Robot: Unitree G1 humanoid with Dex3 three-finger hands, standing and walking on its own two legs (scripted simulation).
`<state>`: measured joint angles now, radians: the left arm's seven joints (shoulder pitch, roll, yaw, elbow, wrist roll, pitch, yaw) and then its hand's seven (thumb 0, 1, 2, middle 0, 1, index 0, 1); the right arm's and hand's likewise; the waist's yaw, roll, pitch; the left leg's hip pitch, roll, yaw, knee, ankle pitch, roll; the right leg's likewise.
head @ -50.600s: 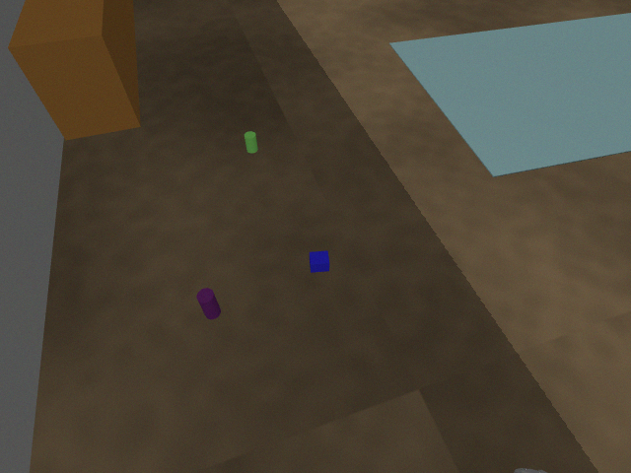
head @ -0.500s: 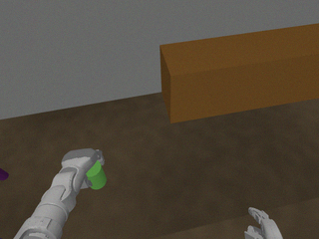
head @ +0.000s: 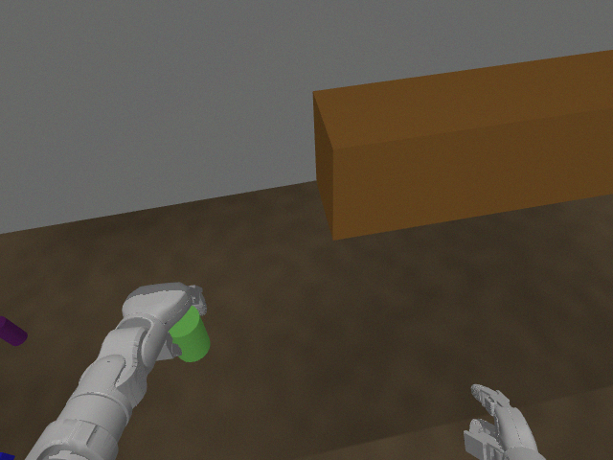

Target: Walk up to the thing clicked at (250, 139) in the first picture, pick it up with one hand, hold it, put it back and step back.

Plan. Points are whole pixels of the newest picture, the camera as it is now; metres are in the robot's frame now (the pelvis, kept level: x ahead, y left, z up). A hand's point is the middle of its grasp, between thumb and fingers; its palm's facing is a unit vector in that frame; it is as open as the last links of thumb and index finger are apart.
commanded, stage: hold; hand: left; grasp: from above
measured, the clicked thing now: (187, 333) +0.31 +0.21 -0.08
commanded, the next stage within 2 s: crouch in 0.54 s
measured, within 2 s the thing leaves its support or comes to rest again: neither
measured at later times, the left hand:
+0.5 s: hand (171, 331) +0.30 +0.22 -0.04, palm faces -0.47 -0.05 -0.88, open 8.5 cm
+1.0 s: hand (181, 348) +0.29 +0.22 -0.09, palm faces -0.50 -0.03 -0.86, open 8.5 cm
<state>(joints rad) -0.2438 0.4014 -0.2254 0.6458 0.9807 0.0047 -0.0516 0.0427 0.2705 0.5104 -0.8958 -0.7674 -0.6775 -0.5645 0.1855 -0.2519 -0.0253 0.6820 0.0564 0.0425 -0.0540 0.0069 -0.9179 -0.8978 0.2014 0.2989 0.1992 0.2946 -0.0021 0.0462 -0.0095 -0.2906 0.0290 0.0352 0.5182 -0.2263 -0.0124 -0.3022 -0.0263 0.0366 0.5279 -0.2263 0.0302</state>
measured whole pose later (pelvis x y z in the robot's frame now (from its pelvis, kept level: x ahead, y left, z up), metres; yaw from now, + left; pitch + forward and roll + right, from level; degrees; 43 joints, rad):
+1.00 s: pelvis +0.01 +0.00 -0.01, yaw +1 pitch +4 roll +0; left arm -0.29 0.37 -0.22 0.85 1.07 -0.05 0.11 0.03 0.26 0.55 -0.89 -0.77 -0.66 -0.59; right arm 0.18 -0.24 -0.04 0.69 0.03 0.07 -0.03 0.00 -0.91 -0.90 0.20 0.30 0.20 0.29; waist -0.03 0.00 0.00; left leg -0.40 0.03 0.02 0.59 -0.26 -0.01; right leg -0.40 -0.03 0.02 0.59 -0.27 0.03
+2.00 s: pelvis -0.04 +0.00 -0.33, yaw -1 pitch +38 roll -5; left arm -0.85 0.51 -0.01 1.31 1.21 -0.05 0.41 0.02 0.27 0.49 -0.97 -0.68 -0.72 -0.50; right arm 0.13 -0.24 -0.03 0.73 -0.11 -0.07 0.06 0.00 -0.92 -0.90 0.20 0.30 0.20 0.29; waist -0.20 0.01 -0.17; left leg -2.04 0.02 -0.09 2.05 -0.68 -0.02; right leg -1.99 -0.01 -0.01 2.00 -0.68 0.04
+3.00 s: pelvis -0.06 +0.00 -0.43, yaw -4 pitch +35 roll -6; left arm -1.01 0.65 0.05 1.55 1.25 -0.14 0.44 0.03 0.29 0.42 -1.03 -0.59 -0.76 -0.43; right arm 0.16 -0.27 0.05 0.76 -0.15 -0.08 0.13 0.00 -0.92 -0.90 0.20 0.30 0.20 0.29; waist -0.27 -0.01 -0.06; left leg -2.31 0.01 -0.14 2.37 -0.68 -0.04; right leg -2.25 0.02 -0.03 2.30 -0.67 0.05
